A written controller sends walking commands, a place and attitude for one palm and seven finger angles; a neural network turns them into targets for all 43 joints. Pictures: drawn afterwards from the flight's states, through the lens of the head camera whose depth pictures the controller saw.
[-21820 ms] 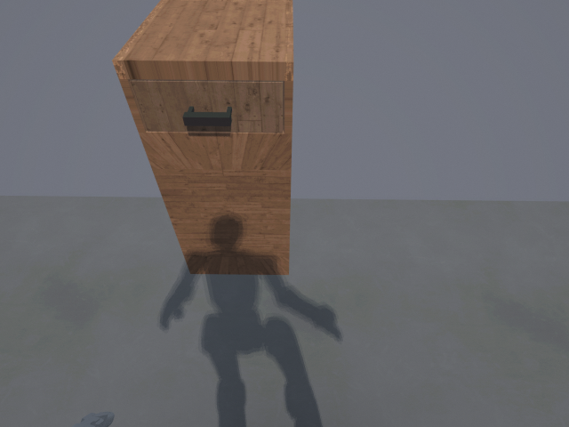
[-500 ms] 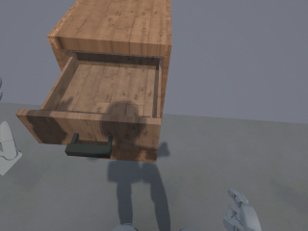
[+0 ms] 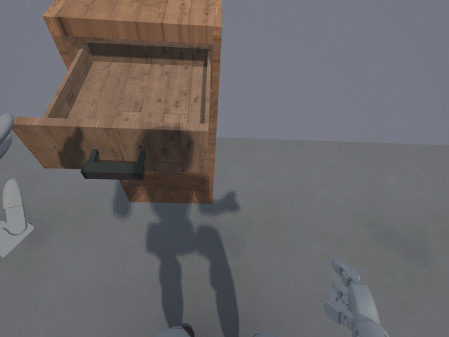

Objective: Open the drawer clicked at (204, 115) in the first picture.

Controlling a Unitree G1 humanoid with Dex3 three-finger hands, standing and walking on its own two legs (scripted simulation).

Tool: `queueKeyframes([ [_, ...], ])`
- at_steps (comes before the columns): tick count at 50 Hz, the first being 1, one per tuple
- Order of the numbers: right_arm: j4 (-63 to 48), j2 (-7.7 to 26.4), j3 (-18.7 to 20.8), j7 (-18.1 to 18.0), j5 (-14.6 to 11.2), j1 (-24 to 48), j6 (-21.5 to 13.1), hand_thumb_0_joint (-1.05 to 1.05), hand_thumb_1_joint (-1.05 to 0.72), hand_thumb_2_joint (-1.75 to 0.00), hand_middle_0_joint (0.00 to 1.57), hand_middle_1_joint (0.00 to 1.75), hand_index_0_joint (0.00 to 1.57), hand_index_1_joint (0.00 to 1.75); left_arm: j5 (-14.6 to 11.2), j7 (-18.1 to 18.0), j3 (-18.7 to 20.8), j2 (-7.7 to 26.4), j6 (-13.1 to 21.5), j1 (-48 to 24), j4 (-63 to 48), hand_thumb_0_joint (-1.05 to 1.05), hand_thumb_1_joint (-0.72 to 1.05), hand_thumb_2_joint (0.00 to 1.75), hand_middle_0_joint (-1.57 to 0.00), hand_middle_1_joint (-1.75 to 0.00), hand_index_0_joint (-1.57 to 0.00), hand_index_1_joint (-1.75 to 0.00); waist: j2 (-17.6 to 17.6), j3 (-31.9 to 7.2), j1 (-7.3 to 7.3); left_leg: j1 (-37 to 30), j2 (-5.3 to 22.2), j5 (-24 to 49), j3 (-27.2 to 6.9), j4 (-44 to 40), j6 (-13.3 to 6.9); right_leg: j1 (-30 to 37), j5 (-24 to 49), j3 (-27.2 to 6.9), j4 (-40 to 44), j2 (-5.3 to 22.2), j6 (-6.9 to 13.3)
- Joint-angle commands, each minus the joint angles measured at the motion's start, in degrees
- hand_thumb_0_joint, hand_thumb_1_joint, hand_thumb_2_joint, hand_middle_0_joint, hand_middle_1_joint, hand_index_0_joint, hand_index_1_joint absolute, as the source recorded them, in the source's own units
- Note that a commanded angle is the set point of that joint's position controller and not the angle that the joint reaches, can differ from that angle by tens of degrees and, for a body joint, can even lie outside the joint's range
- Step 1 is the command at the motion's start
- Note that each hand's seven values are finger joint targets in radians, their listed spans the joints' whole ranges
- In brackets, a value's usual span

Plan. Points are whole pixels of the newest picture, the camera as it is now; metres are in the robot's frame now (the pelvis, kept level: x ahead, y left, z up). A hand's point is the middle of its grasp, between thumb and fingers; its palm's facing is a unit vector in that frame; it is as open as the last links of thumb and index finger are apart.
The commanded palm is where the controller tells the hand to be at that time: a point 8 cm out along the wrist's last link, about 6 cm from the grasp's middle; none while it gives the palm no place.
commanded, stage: stop stepping back and stand still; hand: left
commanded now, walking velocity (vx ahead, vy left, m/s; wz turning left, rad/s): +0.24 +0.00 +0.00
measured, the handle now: (116, 162) +0.42 +0.24 +0.01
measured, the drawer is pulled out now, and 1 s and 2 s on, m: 0.30 0.30 0.30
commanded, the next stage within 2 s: let the arm hang, fingers relaxed in 0.68 s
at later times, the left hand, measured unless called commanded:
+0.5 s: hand out of the picture +0.08 +0.23 +0.19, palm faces +0.44 -0.76 -0.48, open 7.4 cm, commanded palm +0.02 +0.27 +0.21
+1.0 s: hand out of the picture +0.03 +0.17 -0.13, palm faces +0.10 -0.96 -0.26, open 7.4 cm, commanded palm none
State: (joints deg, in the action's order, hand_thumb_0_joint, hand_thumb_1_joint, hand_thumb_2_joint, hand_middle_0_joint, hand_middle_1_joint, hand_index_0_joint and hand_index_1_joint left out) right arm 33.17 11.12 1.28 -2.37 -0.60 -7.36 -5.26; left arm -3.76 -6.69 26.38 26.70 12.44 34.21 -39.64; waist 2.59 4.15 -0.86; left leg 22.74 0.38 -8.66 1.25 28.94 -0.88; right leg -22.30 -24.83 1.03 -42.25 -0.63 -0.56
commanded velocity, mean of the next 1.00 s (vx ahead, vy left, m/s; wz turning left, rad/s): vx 0.13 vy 0.02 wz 0.00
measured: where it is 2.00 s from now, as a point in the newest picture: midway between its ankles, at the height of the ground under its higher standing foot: outside the picture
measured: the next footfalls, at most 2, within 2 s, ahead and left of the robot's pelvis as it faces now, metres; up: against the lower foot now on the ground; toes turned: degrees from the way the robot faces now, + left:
left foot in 0.36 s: -0.05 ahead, +0.10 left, +0.00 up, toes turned +5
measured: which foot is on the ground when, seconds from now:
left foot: down 0.00-0.12, up 0.14-0.34, down 0.36-1.00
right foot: down 0.00-1.00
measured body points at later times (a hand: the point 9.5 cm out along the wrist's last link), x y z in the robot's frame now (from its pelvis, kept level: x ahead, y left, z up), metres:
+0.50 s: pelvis -0.09 -0.02 +0.00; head -0.11 -0.02 +0.45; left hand +0.05 +0.26 +0.22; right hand +0.06 -0.26 -0.08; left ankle -0.10 +0.11 -0.73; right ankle -0.05 -0.11 -0.73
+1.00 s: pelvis -0.09 -0.03 -0.01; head -0.09 -0.04 +0.44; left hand +0.02 +0.22 -0.11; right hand +0.03 -0.26 -0.14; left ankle -0.09 +0.10 -0.73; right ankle -0.07 -0.11 -0.73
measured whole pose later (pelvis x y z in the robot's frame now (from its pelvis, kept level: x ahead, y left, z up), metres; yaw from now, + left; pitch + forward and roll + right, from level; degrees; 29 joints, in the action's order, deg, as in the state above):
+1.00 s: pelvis -0.09 -0.03 -0.01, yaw +5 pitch -2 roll +0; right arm 47.7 11.8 0.7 0.2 1.0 -10.9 0.6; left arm 2.0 -0.7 1.9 10.5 -3.6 14.2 35.5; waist -1.5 1.8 -1.6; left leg 16.1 0.2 -18.8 -0.5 37.3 0.3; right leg -16.4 -19.0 4.7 -37.5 -0.4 3.2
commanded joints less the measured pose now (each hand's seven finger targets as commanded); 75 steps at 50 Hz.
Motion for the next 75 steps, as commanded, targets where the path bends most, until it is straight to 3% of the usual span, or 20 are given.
queueKeyframes([
  [1, -8.22, 7.56, 2.61, 0.74, -0.18, 0.42, -4.41, 0.00, -0.90, -0.90, 0.20, 0.30, 0.20, 0.30, -0.28, -1.75, 5.99, 5.76, 3.74, 6.28, -16.17, 0.00, 0.90, 0.90, -0.20, -0.30, -0.20, -0.30, -14.31, -16.58, 0.85, -11.20, 14.47, 23.62, -9.71, -6.01, -5.95, 4.53, -1.06, -0.10, -0.29, 0.33, -0.63],
  [4, -10.59, 8.31, 1.86, -0.02, -0.94, 1.41, -3.41, 0.00, -0.90, -0.90, 0.20, 0.30, 0.20, 0.30, -0.46, -2.41, 8.68, 8.69, 2.34, 7.04, -15.34, 0.00, 0.90, 0.90, -0.20, -0.30, -0.20, -0.30, -12.41, -10.77, 0.84, 3.95, 7.53, -17.83, -4.78, -6.94, -1.90, 16.79, 5.58, 2.96, 16.43, 1.40, 0.39],
  [7, -8.98, 7.08, 2.50, -0.83, -1.50, 0.56, -1.62, 0.00, -0.90, -0.90, 0.20, 0.30, 0.20, 0.30, -0.85, -2.99, 7.21, 7.48, 0.61, 1.99, -8.14, 0.00, 0.90, 0.90, -0.20, -0.30, -0.20, -0.30, 10.67, -6.87, 0.09, 0.26, -1.54, -17.10, -2.74, 32.01, 2.29, -6.09, -16.30, -24.74, 36.04, 22.94, 10.54],
  [11, -7.29, 7.28, 1.56, -1.44, -0.13, 2.48, -0.99, 0.00, -0.90, -0.90, 0.20, 0.30, 0.20, 0.30, 0.72, -2.73, 3.80, 4.97, 0.79, -0.40, -2.11, 0.00, 0.90, 0.90, -0.20, -0.30, -0.20, -0.30, 5.59, -5.03, -1.58, 0.41, 1.43, -11.99, -2.34, 25.85, 1.01, -2.67, -5.06, -10.04, 31.03, 16.57, 6.96],
  [16, -7.33, 7.42, 0.99, -1.65, 0.61, 0.15, -4.15, 0.00, -0.90, -0.90, 0.20, 0.30, 0.20, 0.30, 2.22, -3.67, 0.91, 4.23, 2.36, -1.70, -8.09, 0.00, 0.90, 0.90, -0.20, -0.30, -0.20, -0.30, -1.12, -5.14, -0.56, -9.91, 1.16, -13.96, 1.18, -10.45, -2.86, 5.74, -5.43, -7.34, 24.71, 11.60, 4.58],
  [18, -8.94, 9.75, 2.03, -1.29, 0.71, -0.09, -4.80, 0.00, -0.90, -0.90, 0.20, 0.30, 0.20, 0.30, 2.09, -3.80, 1.70, 5.24, 3.47, -2.36, -12.66, 0.00, 0.90, 0.90, -0.20, -0.30, -0.20, -0.30, -14.45, -7.19, 0.52, -11.29, 10.49, -9.18, -11.36, -13.36, -6.32, 6.10, 5.14, -0.16, 9.13, 3.14, 1.38],
  [20, -7.76, 7.20, 1.08, -1.15, 0.13, -0.07, -4.35, 0.00, -0.90, -0.90, 0.20, 0.30, 0.20, 0.30, 2.56, -3.95, 4.09, 6.76, 2.99, -0.36, -10.54, 0.00, 0.90, 0.90, -0.20, -0.30, -0.20, -0.30, -16.80, -7.22, 0.14, -2.15, 13.68, -26.19, -15.59, -17.09, -7.20, 7.60, 1.29, 2.35, 3.17, 1.67, 0.24],
  [24, -7.07, 8.14, 1.36, -1.22, -0.38, 0.66, -4.66, 0.00, -0.90, -0.90, 0.20, 0.30, 0.20, 0.30, 2.17, -3.75, 3.55, 5.80, 2.37, -2.89, -7.14, 0.00, 0.90, 0.90, -0.20, -0.30, -0.20, -0.30, -7.29, -2.72, -0.16, 4.39, 7.46, -21.95, -7.52, -8.96, -4.43, 13.57, 5.10, -0.23, 14.52, 1.90, 1.04],
  [28, -6.07, 7.43, 1.79, -1.11, -0.20, -0.96, -3.32, 0.00, -0.90, -0.90, 0.20, 0.30, 0.20, 0.30, 1.99, -3.40, 1.96, 4.39, 2.49, -5.00, -2.89, 0.00, 0.90, 0.90, -0.20, -0.30, -0.20, -0.30, 7.03, -2.29, -0.90, 0.29, -0.75, -18.28, 0.78, 13.05, -1.43, 2.68, -18.40, -21.52, 31.23, 14.11, 8.05],
  [30, -5.82, 6.87, 1.31, -0.63, 0.00, -0.66, -2.79, 0.00, -0.90, -0.90, 0.20, 0.30, 0.20, 0.30, 1.65, -3.49, 1.57, 4.18, 2.59, -5.94, -3.80, 0.00, 0.90, 0.90, -0.20, -0.30, -0.20, -0.30, 7.47, -5.38, -1.28, -2.22, 0.71, -13.96, -0.16, 10.28, -1.47, 5.91, -8.24, -18.80, 28.37, 15.71, 9.63],
  [32, -5.96, 6.84, 0.68, -1.01, 0.28, -0.56, -2.77, 0.00, -0.90, -0.90, 0.20, 0.30, 0.20, 0.30, 1.67, -3.60, 1.75, 4.36, 2.61, -5.26, -5.48, 0.00, 0.90, 0.90, -0.20, -0.30, -0.20, -0.30, 0.58, -5.37, -1.33, -10.60, 1.64, -13.06, -1.34, -3.09, -2.21, 1.95, -5.38, -9.86, 21.71, 10.32, 6.24],
  [35, -7.04, 6.72, -0.03, -1.28, 0.30, 0.83, -2.98, 0.00, -0.90, -0.90, 0.20, 0.30, 0.20, 0.30, 2.14, -3.94, 2.62, 4.92, 2.61, -3.95, -8.19, 0.00, 0.90, 0.90, -0.20, -0.30, -0.20, -0.30, -17.43, -4.26, -0.35, -4.48, 15.61, -27.96, -21.75, -19.50, -6.86, 1.36, 0.52, 0.87, -0.21, 0.27, 0.53],
  [38, -6.91, 6.49, -0.21, -0.98, 0.29, 0.53, -4.01, 0.00, -0.90, -0.90, 0.20, 0.30, 0.20, 0.30, 2.48, -3.85, 2.17, 4.76, 1.62, -2.94, -6.52, 0.00, 0.90, 0.90, -0.20, -0.30, -0.20, -0.30, -9.67, -2.27, 0.32, -1.64, 12.30, -10.65, -12.49, -12.27, -6.12, 7.15, 5.57, 1.16, 8.36, 1.24, 0.30],
  [39, 8.33, 10.54, 3.94, 2.54, 0.68, 1.54, -6.97, 0.00, -0.90, -0.90, 0.20, 0.30, 0.20, 0.30, 6.54, 3.75, -22.75, -9.68, -6.52, -6.12, 42.91, 0.00, 0.90, 0.90, -0.20, -0.30, -0.20, -0.30, -5.24, -2.36, -1.90, -4.41, 6.90, 7.67, -6.83, 0.55, -2.57, 1.82, 20.70, -0.69, 7.19, 3.64, 0.82],
  [44, 7.04, 6.04, 1.73, 2.39, 1.58, -6.23, 2.58, 0.00, -0.90, -0.90, 0.20, 0.30, 0.20, 0.30, 6.23, 6.18, -20.68, -7.43, -12.23, -12.16, 56.12, 0.00, 0.90, 0.90, -0.20, -0.30, -0.20, -0.30, 15.51, -7.12, 0.17, -1.02, -0.22, -4.74, -1.47, 10.57, 0.33, 11.69, 42.01, -8.39, 14.75, 12.27, 7.24],
  [46, 7.69, 6.39, 1.92, 2.09, 1.87, -4.84, 4.11, 0.00, -0.90, -0.90, 0.20, 0.30, 0.20, 0.30, 6.01, 5.59, -20.86, -6.28, -12.37, -13.63, 64.07, 0.00, 0.90, 0.90, -0.20, -0.30, -0.20, -0.30, 11.98, -6.05, 1.16, 0.38, -0.71, -13.38, -1.57, 10.57, 0.28, 15.99, 49.65, -9.63, 14.80, 13.54, 9.28],
  [49, 11.85, 5.53, 1.20, 1.69, 1.71, -7.83, 5.23, 0.00, -0.90, -0.90, 0.20, 0.30, 0.20, 0.30, 5.32, 5.19, -22.07, -5.91, -12.99, -19.31, 74.36, 0.00, 0.90, 0.90, -0.20, -0.30, -0.20, -0.30, 2.55, -5.79, -0.73, -9.88, 1.81, 0.14, -3.23, 2.01, -0.13, 9.34, 30.41, -7.60, 16.49, 10.06, 6.69],
  [51, 14.94, 6.12, 0.17, 1.44, 1.91, -7.18, 4.85, 0.00, -0.90, -0.90, 0.20, 0.30, 0.20, 0.30, 4.71, 5.47, -22.82, -7.76, -13.28, -19.32, 80.93, 0.00, 0.90, 0.90, -0.20, -0.30, -0.20, -0.30, -13.90, -2.71, 0.37, -9.67, 6.07, 7.09, -8.12, -4.49, -2.03, 7.68, 15.10, -4.53, 15.79, 4.37, 3.49],
  [59, 22.26, 3.24, 0.02, 0.21, 1.34, -12.17, 5.56, 0.00, -0.90, -0.90, 0.20, 0.30, 0.20, 0.30, 4.46, 5.45, -23.62, -10.22, -12.41, -16.12, 95.73, 0.00, 0.90, 0.90, -0.20, -0.30, -0.20, -0.30, -4.34, -3.87, 0.62, -10.50, 4.82, -2.61, -4.67, -6.53, -1.11, 13.09, 13.03, -5.30, 24.80, 5.74, 4.59],
  [75, 29.73, -0.25, -0.38, 0.07, 1.51, -17.90, 5.91, 0.00, -0.90, -0.90, 0.20, 0.30, 0.20, 0.30, 4.40, 4.59, -24.46, -12.90, -12.64, -12.87, 103.88, 0.00, 0.90, 0.90, -0.20, -0.30, -0.20, -0.30, -1.77, 2.92, 0.44, -9.58, 4.31, -7.21, -3.87, -9.17, -1.44, 6.92, 3.67, -5.40, 26.53, 5.27, 4.03],
])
